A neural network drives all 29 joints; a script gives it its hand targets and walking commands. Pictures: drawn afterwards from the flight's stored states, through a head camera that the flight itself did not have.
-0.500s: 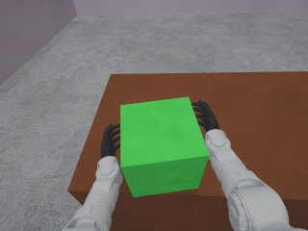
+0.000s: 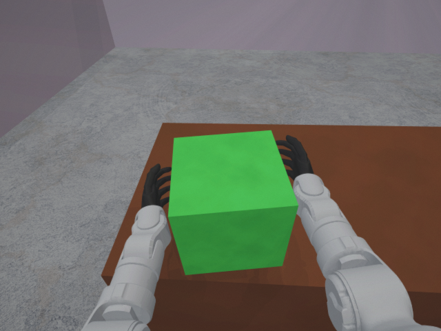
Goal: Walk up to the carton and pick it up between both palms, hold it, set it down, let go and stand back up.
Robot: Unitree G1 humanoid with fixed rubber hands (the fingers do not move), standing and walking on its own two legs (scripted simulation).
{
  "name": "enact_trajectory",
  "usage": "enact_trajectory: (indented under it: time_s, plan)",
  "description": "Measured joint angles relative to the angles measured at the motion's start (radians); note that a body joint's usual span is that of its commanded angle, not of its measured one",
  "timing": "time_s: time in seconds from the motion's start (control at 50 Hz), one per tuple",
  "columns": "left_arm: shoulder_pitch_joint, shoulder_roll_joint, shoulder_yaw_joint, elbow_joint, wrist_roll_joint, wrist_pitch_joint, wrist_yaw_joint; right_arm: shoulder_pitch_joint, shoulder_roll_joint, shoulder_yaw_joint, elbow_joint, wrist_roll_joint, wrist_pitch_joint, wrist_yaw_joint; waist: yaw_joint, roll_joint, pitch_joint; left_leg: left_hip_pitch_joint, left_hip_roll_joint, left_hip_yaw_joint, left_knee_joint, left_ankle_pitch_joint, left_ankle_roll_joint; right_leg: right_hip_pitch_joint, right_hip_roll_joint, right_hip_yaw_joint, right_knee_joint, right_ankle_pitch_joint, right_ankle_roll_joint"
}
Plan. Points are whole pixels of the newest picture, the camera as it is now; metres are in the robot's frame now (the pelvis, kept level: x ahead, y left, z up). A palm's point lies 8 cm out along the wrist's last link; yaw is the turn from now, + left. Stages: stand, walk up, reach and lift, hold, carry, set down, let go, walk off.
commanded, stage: reach and lift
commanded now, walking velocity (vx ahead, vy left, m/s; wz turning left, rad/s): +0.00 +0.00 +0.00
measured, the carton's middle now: (228, 202) +0.38 +0.02 +0.06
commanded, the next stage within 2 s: hold in 1.28 s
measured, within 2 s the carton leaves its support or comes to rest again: neither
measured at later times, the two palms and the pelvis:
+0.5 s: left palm (144, 187) +0.35 +0.17 +0.13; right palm (302, 160) +0.40 -0.11 +0.16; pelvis -0.01 +0.02 +0.00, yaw +0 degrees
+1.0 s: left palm (145, 178) +0.36 +0.17 +0.14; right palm (307, 154) +0.40 -0.12 +0.18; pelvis -0.01 +0.02 +0.00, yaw +0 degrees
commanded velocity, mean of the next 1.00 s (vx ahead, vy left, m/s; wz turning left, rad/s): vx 0.00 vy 0.00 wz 0.00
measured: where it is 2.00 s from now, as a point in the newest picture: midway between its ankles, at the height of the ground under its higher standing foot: outside the picture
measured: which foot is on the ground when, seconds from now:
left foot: down 0.00-1.00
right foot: down 0.00-1.00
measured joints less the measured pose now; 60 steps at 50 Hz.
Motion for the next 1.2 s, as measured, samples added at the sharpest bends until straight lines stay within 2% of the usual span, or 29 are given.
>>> enact_trajectory:
  time_s: [0.2, 0.5, 0.68, 1.2]
  plan:
    - [-0.053, 0.027, 0.0, -0.006, 0.0, 0.118, -0.018, -0.031, 0.0, 0.0, -0.019, 0.0, 0.102, -0.027, -0.028, -0.002, 0.004, 0.04, -0.01, -0.001, 0.0, 0.0, 0.013, 0.048, -0.01, 0.0, -0.013, 0.006, 0.011]
    - [-0.083, 0.055, 0.0, -0.062, 0.0, 0.218, -0.036, -0.059, 0.006, 0.0, -0.074, 0.02, 0.192, -0.051, -0.047, -0.002, 0.005, 0.059, -0.015, -0.002, 0.0, -0.002, 0.019, 0.079, -0.015, 0.0, -0.036, 0.015, 0.021]
    - [-0.098, 0.064, 0.0, -0.069, 0.0, 0.249, -0.043, -0.067, 0.007, 0.0, -0.088, 0.031, 0.22, -0.062, -0.068, -0.001, 0.005, 0.067, -0.016, -0.002, 0.0, -0.004, 0.021, 0.089, -0.016, 0.0, -0.04, 0.016, 0.023]
    - [-0.127, 0.086, 0.0, -0.113, 0.0, 0.322, -0.058, -0.095, 0.007, 0.0, -0.141, 0.065, 0.289, -0.089, -0.074, 0.008, 0.005, 0.08, -0.016, -0.004, 0.0, -0.005, 0.022, 0.104, -0.016, 0.0, -0.043, 0.016, 0.024]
